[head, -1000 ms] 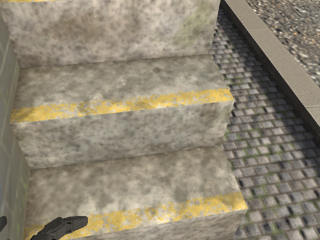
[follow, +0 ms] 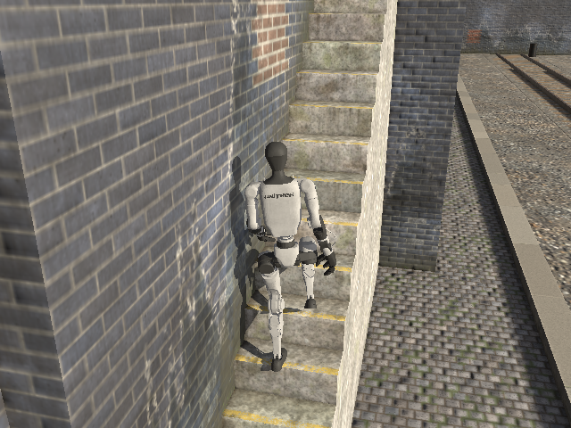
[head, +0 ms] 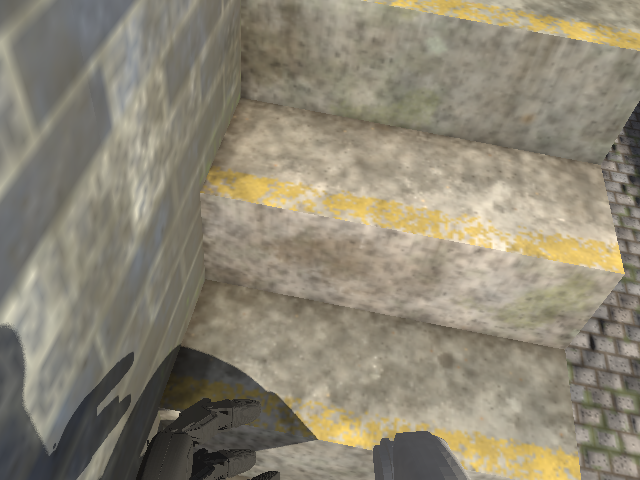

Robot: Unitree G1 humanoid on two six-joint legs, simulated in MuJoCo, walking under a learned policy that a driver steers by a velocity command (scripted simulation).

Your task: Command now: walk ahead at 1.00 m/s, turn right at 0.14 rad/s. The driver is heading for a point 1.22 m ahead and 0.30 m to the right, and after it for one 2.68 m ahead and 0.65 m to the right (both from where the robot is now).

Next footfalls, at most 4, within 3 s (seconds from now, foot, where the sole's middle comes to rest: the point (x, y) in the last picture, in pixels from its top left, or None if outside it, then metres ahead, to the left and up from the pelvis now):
0.26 right None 0.20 -0.12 -0.57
0.60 left None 0.32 0.16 -0.57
1.08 right None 0.01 -0.06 -0.74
1.28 left None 0.25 0.01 -0.57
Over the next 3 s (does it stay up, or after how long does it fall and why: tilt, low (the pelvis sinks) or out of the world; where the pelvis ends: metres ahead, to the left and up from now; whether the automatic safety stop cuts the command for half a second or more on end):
falls after 1.76 s (tilt)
